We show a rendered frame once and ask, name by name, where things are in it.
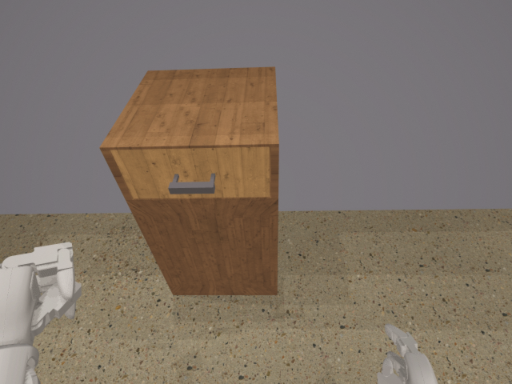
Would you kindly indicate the right robot hand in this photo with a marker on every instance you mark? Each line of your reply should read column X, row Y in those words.
column 415, row 368

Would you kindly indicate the drawer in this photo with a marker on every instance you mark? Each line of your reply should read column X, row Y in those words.
column 240, row 172

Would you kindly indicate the left robot forearm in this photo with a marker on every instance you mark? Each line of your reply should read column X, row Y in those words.
column 17, row 364

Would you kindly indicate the left robot hand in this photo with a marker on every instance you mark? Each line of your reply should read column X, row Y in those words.
column 20, row 290

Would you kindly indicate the cabinet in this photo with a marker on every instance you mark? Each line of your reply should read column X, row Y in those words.
column 205, row 246

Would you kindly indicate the handle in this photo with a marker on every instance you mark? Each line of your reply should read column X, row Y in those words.
column 176, row 187

